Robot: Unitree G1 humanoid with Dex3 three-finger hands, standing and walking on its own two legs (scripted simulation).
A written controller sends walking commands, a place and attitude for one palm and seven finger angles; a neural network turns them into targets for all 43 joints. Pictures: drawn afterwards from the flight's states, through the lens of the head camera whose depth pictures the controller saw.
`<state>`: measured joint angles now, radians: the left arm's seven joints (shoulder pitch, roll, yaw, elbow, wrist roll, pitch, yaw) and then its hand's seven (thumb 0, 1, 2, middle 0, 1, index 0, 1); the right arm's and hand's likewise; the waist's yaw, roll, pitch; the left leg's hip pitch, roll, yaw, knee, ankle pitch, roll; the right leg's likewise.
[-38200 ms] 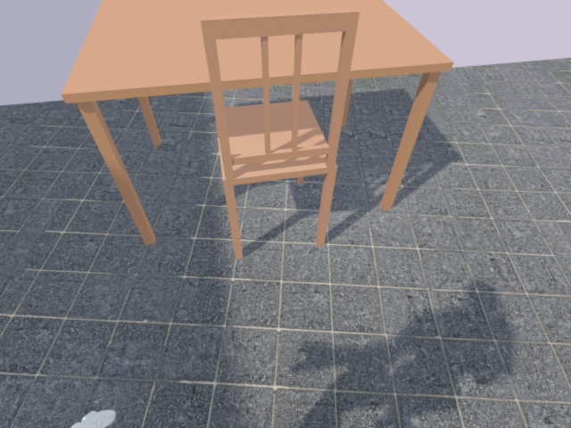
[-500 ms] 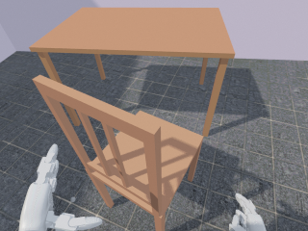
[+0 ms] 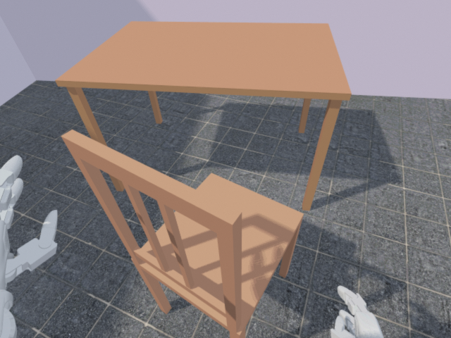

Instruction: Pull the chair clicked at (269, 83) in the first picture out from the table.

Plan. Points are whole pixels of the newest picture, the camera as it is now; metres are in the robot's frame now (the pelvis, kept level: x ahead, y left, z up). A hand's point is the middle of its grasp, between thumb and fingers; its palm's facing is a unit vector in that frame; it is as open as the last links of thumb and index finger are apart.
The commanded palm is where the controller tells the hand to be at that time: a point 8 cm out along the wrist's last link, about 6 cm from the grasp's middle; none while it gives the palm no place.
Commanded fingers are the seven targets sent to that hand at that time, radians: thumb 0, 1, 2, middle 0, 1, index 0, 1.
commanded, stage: draw the hand back to the body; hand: left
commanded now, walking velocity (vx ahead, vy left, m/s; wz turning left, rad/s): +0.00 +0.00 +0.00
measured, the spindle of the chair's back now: (149, 232) +0.33 +0.23 -0.04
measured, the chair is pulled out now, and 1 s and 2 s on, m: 0.57 0.57 0.57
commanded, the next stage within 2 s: step back with the hand held close in 0.36 s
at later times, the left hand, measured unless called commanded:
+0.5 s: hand (39, 238) +0.18 +0.27 +0.17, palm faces +0.49 -0.77 -0.41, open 7.4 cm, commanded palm +0.13 +0.30 +0.18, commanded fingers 0.00 0.90 0.90 -0.20 -0.30 -0.20 -0.30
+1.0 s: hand (27, 267) +0.15 +0.27 +0.16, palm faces +0.41 -0.74 -0.53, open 7.4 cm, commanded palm +0.10 +0.30 +0.18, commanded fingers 0.00 0.90 0.90 -0.20 -0.30 -0.20 -0.30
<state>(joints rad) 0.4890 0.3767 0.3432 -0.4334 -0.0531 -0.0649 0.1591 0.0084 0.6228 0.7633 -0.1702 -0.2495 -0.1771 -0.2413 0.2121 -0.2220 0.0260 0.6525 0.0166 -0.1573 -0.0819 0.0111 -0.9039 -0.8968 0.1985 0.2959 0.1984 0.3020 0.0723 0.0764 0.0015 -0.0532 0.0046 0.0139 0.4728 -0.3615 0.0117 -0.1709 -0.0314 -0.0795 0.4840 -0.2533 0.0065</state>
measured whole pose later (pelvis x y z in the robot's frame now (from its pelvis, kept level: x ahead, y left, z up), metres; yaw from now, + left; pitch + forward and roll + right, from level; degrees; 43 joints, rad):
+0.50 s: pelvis -0.01 +0.00 +0.00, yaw -1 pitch -4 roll -1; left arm 0.45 0.35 0.36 -0.39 -0.06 -0.08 0.15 0.02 0.89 0.89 -0.21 -0.31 -0.21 -0.30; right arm 0.20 -0.22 0.02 0.67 0.02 -0.13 -0.06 0.01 -0.90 -0.90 0.20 0.30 0.20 0.30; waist 0.07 0.07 0.02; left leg -0.02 0.00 0.03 0.42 -0.33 0.02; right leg -0.14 -0.03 -0.07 0.43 -0.21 0.01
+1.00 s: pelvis -0.06 +0.01 +0.00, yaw -2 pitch +0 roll +1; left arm 0.56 0.41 0.40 -0.45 -0.03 -0.14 0.17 0.02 0.89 0.89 -0.21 -0.31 -0.22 -0.30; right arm 0.20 -0.22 -0.01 0.59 0.02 -0.04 -0.10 0.01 -0.91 -0.90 0.20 0.30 0.20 0.30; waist 0.02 0.03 0.02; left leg -0.20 -0.02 0.07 0.48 -0.28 0.03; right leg -0.33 -0.05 -0.02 0.48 -0.15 0.02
